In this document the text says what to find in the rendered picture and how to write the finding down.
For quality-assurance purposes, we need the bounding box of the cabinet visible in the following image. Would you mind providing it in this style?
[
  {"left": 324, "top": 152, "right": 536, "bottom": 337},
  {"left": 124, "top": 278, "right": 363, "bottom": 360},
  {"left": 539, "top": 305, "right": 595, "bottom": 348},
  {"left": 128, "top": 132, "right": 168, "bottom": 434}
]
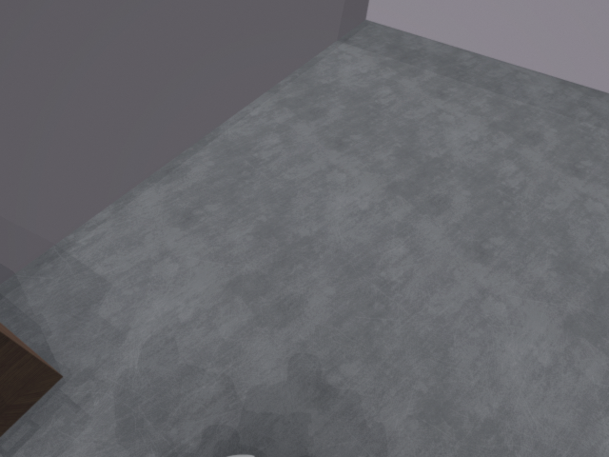
[{"left": 0, "top": 323, "right": 63, "bottom": 437}]

